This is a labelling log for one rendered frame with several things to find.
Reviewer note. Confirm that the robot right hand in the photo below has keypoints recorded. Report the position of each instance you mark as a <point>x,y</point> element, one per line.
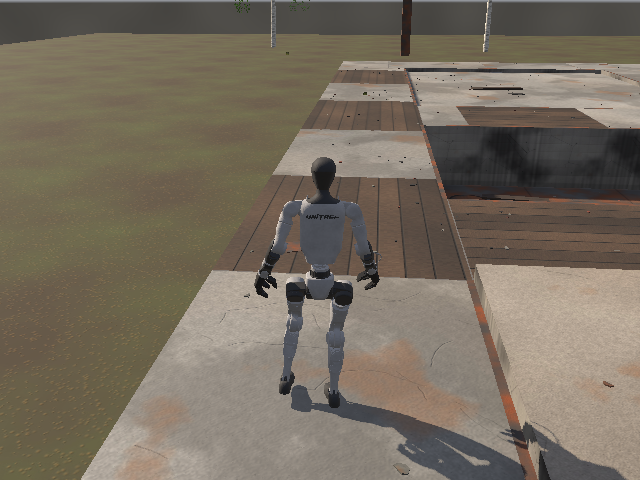
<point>364,275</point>

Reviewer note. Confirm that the robot left hand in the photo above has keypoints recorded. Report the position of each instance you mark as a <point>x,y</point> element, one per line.
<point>259,282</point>

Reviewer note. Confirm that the robot right shin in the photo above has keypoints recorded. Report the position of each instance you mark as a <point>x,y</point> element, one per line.
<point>335,362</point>

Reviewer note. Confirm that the robot right upper arm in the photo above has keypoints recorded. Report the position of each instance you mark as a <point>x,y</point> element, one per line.
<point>353,211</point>

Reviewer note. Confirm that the left robot forearm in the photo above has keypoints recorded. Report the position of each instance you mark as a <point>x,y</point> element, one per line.
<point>268,262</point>

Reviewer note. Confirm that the robot right foot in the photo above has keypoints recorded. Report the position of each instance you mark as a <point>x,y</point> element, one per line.
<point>333,400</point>

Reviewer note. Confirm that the robot left upper arm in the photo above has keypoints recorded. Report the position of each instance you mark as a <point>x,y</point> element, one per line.
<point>290,209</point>

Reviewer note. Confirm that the right robot forearm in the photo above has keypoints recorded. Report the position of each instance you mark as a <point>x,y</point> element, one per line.
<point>369,262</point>

